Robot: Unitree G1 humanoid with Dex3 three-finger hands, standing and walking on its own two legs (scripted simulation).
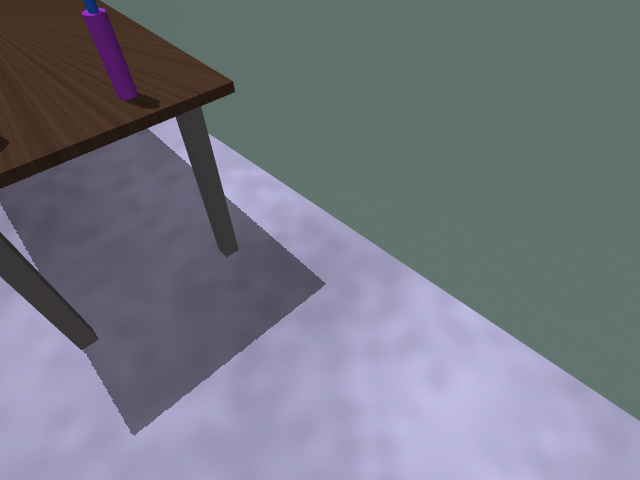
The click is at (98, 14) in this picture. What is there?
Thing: necked bottle
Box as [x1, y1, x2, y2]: [82, 0, 137, 99]
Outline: 83,0 87,8 82,12 83,17 118,97 121,99 128,99 134,97 137,94 137,92 105,10 102,8 98,8 94,0
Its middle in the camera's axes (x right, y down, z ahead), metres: -0.52 -0.47 +0.90
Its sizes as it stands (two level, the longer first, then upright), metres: 0.050 0.050 0.263
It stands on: a support 0.75 m high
